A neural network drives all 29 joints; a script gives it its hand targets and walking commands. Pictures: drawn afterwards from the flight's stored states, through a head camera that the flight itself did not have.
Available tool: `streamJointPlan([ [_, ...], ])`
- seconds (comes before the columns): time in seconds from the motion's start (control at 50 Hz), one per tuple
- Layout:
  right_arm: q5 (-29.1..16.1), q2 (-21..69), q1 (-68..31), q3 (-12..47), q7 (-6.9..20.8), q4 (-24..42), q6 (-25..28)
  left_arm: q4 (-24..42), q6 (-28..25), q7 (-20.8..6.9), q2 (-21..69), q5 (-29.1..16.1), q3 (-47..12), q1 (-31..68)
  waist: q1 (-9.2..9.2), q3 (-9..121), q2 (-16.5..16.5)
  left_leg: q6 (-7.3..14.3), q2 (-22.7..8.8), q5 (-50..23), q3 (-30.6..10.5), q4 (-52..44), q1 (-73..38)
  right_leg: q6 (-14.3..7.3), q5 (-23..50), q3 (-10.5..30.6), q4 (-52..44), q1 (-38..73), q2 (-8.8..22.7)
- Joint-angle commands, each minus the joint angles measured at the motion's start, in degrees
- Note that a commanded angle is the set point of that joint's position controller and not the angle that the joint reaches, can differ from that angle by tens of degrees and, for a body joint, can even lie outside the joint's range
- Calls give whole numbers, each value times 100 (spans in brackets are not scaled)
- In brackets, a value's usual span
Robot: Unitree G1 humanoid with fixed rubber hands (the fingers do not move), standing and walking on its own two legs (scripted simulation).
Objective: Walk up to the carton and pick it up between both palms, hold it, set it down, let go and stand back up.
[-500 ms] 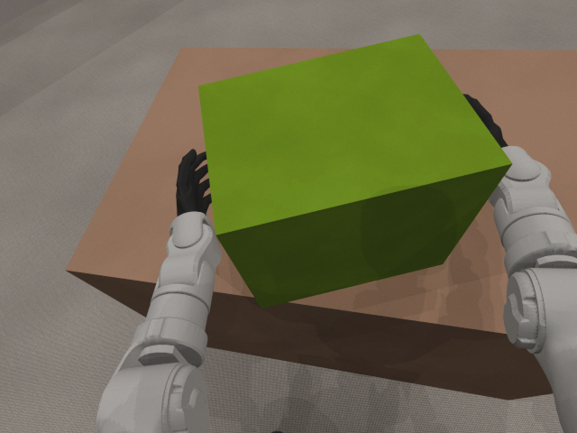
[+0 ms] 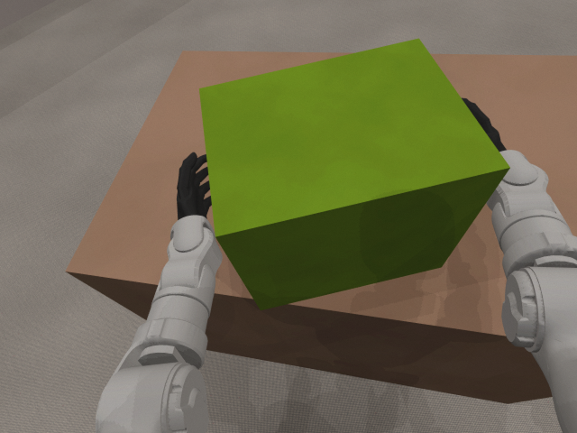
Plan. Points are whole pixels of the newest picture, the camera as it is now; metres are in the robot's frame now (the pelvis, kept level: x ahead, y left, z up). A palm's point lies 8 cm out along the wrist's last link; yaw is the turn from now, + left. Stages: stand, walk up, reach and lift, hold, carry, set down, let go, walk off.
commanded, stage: reach and lift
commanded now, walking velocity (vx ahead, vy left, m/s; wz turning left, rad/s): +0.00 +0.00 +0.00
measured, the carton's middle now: (332, 186) +0.46 +0.01 +0.03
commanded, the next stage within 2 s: none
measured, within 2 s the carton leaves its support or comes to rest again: leaves its support in 0.16 s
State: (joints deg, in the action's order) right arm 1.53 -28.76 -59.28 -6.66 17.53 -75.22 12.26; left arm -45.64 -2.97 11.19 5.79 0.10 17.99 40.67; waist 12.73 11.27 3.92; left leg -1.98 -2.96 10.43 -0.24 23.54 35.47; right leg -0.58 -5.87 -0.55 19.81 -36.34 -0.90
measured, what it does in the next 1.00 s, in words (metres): stands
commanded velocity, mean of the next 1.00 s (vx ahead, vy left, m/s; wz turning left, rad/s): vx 0.00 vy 0.00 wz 0.00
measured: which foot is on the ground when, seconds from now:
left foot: down 0.00-1.00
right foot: down 0.00-1.00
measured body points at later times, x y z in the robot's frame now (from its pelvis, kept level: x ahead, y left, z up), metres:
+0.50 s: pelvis -0.02 +0.00 +0.00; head +0.08 -0.03 +0.44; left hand +0.37 +0.22 +0.05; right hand +0.49 -0.15 +0.08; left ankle -0.02 +0.14 -0.74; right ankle +0.01 -0.12 -0.74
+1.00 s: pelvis -0.02 +0.01 +0.00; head +0.04 -0.02 +0.45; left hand +0.37 +0.24 +0.08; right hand +0.48 -0.14 +0.10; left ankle -0.02 +0.14 -0.74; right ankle +0.01 -0.12 -0.74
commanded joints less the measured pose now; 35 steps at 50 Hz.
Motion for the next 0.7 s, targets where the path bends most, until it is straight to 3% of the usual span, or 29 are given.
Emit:
streamJointPlan([
  [0.0, 40, 2593, -2846, 537, 82, 342, 686, 414, -413, -686, 1705, 460, -1140, 2848, 19, 4149, -1809, 69, 178, -2530, 610, -156, -418, 89, 3373, -325, 490, 3525, -184],
  [0.14, 119, 2541, -2955, 580, 52, 384, 780, 399, -552, -727, 1770, 359, -1277, 3027, -105, 4283, -1875, 67, 178, -2382, 588, -222, -408, 106, 3408, -327, 473, 3690, -170],
  [0.46, 346, 2831, -2981, 268, -48, 326, 578, 549, -495, -817, 1900, -94, -1888, 3812, -530, 4423, -1584, 8, 229, -1552, 521, -368, -893, 52, 2274, -350, 128, 3231, -111],
  [0.68, 232, 3056, -3024, 326, -206, 734, 459, 731, -389, -881, 1847, -343, -2184, 3906, -764, 4607, -1540, -51, 301, -1682, 452, -299, -1080, 136, 2679, -322, 171, 3492, -94],
])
